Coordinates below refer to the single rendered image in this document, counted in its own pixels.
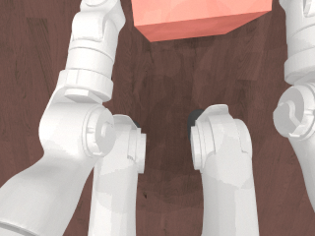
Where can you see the robot right upper arm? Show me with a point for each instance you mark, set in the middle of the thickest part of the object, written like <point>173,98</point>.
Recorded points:
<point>294,118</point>

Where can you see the left robot foot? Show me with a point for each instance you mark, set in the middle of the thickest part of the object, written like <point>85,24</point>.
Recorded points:
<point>138,126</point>

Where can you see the carton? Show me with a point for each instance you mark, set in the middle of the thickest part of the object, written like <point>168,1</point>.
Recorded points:
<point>160,20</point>

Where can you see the robot right thigh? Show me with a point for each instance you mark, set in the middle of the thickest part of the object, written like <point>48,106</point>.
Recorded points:
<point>230,207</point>

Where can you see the robot left upper arm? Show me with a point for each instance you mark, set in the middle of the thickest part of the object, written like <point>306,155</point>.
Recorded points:
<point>41,200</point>

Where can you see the robot right forearm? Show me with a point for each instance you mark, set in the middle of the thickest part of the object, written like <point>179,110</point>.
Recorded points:
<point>300,39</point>

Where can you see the robot left forearm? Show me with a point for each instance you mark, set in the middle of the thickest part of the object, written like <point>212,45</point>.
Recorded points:
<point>91,54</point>

